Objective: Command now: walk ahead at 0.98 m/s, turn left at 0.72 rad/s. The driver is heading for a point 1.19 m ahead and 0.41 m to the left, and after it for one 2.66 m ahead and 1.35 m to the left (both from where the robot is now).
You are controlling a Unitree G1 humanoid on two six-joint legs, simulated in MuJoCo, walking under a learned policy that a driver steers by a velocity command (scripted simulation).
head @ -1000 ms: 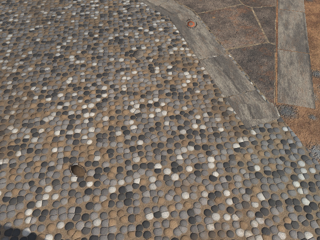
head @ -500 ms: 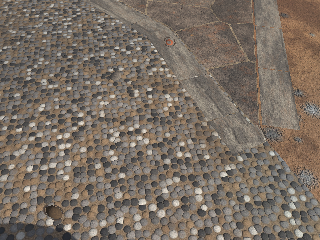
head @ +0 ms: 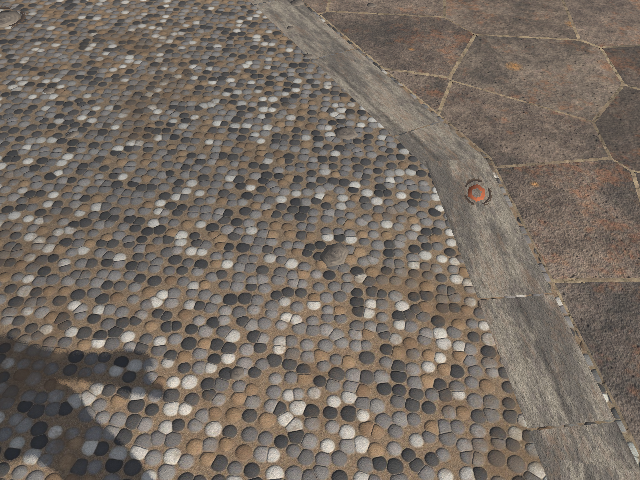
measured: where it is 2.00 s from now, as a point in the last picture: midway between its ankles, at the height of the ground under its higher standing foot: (96, 217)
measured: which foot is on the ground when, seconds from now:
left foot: up 0.00-0.18, down 0.20-0.64, up 0.66-1.00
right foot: down 0.00-0.18, up 0.20-0.60, down 0.62-1.00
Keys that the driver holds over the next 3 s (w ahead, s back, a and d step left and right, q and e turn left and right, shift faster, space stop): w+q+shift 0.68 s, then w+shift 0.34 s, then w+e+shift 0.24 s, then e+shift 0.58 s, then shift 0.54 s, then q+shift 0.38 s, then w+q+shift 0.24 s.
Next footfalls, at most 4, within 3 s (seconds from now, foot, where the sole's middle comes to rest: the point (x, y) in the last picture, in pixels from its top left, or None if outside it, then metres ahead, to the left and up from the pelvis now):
0.20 left None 0.38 0.08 -0.77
0.62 right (325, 373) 0.81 0.05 -0.77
1.12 left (125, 319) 0.93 0.56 -0.77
1.54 right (131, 211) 1.32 0.65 -0.77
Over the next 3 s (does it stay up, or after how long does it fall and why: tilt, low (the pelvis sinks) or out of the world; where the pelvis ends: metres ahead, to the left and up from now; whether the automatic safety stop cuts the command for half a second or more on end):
stays up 1.30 0.81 0.02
